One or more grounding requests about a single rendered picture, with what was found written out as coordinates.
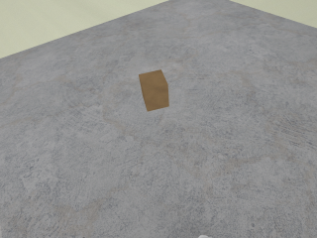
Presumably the carton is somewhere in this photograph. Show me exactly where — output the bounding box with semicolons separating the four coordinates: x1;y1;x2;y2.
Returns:
139;69;169;112

